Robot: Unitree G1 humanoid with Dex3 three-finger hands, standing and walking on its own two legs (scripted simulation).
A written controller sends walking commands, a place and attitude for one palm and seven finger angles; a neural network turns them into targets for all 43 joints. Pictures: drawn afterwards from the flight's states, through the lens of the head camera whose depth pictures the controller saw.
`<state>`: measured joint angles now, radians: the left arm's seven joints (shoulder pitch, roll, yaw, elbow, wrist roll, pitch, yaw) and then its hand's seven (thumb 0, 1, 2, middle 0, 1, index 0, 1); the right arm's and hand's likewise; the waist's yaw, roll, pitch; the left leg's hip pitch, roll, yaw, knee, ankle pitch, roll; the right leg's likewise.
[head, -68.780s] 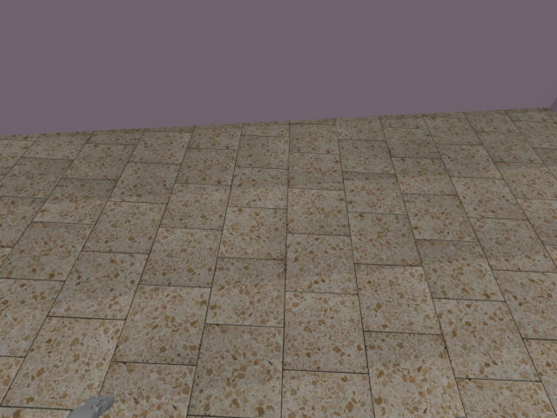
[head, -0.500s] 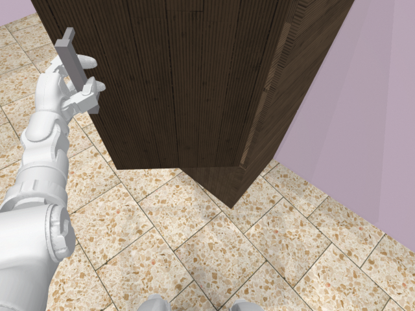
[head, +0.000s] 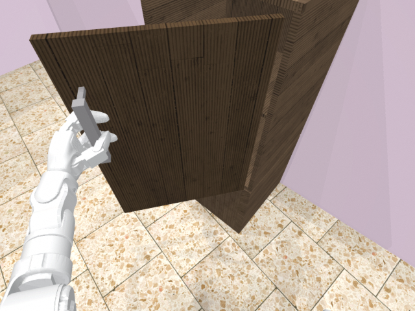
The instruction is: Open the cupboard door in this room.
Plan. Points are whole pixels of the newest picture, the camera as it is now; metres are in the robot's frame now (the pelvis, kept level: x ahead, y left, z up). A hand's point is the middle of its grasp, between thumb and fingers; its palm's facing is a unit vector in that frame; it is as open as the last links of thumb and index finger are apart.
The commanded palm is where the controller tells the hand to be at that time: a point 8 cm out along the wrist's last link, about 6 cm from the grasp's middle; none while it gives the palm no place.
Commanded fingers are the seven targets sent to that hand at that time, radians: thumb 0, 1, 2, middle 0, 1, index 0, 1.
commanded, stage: pull the door open along its arc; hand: left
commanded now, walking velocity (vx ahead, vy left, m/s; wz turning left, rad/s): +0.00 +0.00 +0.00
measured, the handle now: (94, 127) +0.45 +0.22 +0.11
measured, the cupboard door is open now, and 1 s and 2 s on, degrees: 53 84 86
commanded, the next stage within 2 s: open thumb and fingers to let go in 0.70 s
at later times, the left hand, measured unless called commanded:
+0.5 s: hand (133, 198) +0.29 +0.12 +0.11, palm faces +0.43 -0.90 +0.02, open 5.9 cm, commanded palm +0.22 +0.16 +0.11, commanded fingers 0.00 0.90 0.90 -0.40 -1.35 -0.40 -1.35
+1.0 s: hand (159, 224) +0.24 +0.07 +0.11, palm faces +0.40 -0.92 +0.02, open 6.4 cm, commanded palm +0.19 +0.11 +0.11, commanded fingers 0.00 0.13 0.57 -0.34 -1.27 -0.34 -1.27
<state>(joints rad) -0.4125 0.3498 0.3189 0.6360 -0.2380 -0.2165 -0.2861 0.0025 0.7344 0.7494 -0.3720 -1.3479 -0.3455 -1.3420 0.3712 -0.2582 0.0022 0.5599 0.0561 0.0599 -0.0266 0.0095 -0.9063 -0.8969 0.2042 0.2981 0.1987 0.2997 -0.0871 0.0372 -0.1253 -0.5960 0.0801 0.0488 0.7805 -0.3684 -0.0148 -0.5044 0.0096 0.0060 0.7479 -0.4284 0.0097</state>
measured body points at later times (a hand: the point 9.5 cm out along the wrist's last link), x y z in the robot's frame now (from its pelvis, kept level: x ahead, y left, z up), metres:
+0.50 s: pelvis +0.00 -0.03 +0.01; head -0.01 -0.05 +0.46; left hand +0.26 +0.16 +0.11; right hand +0.19 -0.23 -0.07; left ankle +0.01 +0.13 -0.71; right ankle -0.04 -0.13 -0.71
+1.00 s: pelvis -0.01 -0.03 +0.01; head -0.02 -0.05 +0.46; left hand +0.22 +0.12 +0.11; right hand +0.19 -0.23 -0.08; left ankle +0.01 +0.13 -0.71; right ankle -0.04 -0.13 -0.71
